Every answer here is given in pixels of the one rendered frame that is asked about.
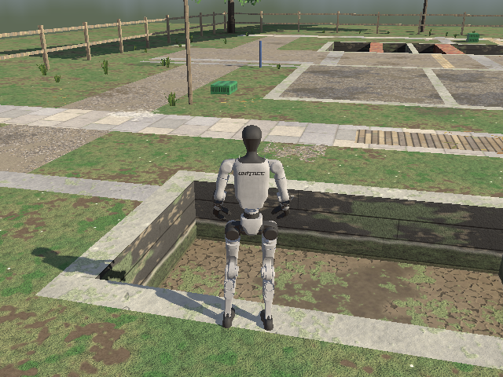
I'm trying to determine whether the robot right hand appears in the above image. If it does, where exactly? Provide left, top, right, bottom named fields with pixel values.
left=271, top=205, right=290, bottom=219

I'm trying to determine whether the robot left upper arm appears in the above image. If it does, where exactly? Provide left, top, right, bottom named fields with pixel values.
left=214, top=159, right=235, bottom=201

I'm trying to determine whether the robot left forearm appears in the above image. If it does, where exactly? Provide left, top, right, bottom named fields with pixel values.
left=212, top=191, right=223, bottom=210

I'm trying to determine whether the robot left hand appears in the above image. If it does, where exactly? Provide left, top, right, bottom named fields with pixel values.
left=213, top=206, right=232, bottom=221

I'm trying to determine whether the robot right thigh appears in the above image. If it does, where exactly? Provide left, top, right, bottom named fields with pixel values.
left=260, top=220, right=278, bottom=280

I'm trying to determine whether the robot right upper arm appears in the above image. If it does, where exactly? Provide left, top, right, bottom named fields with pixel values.
left=268, top=159, right=290, bottom=202

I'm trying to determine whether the robot right forearm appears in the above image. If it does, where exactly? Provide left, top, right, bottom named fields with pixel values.
left=280, top=191, right=291, bottom=210

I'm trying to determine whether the robot left shin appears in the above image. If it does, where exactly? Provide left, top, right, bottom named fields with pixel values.
left=224, top=265, right=236, bottom=317

